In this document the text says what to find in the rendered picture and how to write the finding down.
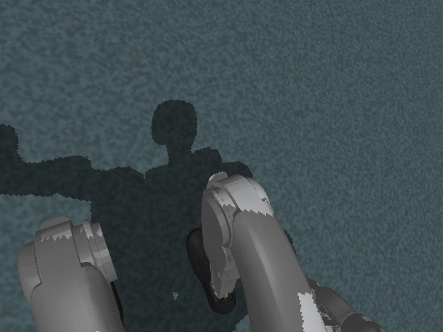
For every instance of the right robot hand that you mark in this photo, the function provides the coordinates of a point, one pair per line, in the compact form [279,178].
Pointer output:
[332,306]

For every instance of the right robot foot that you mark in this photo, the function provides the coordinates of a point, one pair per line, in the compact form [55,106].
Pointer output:
[201,267]

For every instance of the right robot arm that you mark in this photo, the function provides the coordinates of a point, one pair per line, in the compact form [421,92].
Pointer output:
[358,322]

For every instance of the left robot foot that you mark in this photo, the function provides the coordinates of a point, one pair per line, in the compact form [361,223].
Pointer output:
[117,301]

